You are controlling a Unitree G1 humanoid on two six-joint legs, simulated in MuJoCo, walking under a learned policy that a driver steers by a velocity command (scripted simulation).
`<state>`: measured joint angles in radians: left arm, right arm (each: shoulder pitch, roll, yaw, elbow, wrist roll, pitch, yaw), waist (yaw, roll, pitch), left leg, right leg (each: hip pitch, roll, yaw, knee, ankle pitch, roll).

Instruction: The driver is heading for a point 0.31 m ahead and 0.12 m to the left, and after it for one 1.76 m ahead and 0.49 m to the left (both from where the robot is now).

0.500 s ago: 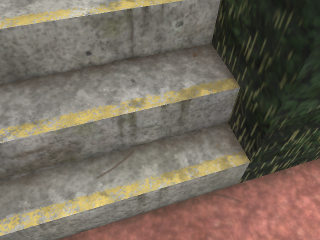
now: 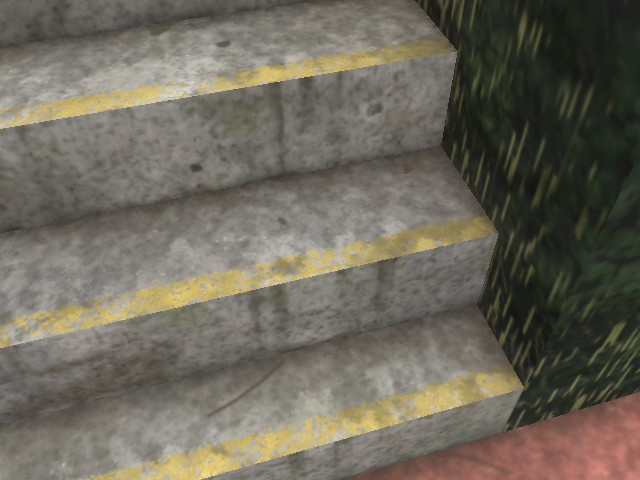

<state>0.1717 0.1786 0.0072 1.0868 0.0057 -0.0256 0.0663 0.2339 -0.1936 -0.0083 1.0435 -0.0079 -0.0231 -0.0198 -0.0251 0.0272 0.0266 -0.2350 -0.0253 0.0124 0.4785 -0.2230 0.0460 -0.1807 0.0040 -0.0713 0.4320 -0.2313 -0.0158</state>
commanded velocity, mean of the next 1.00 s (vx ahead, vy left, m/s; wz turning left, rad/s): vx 0.28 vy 0.00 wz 0.36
